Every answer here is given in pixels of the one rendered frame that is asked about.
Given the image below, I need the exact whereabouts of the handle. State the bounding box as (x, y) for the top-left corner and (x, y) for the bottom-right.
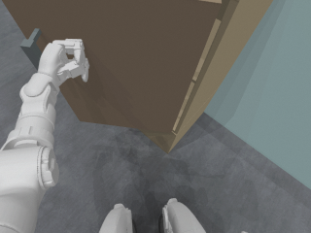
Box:
(20, 28), (42, 71)

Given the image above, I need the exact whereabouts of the left robot forearm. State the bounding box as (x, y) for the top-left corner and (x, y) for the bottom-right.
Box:
(0, 73), (60, 151)

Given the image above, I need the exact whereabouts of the robot right shin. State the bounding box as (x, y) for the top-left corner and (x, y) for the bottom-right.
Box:
(163, 198), (178, 233)

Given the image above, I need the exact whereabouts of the left robot hand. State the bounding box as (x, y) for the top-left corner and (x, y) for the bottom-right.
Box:
(37, 39), (89, 86)

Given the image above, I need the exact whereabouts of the robot right thigh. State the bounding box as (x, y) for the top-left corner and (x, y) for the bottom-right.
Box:
(162, 202), (206, 233)

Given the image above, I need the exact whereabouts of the cupboard door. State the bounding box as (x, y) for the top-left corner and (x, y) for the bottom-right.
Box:
(2, 0), (222, 133)

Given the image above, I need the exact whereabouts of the left robot upper arm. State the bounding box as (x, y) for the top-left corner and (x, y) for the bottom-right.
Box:
(0, 146), (59, 233)

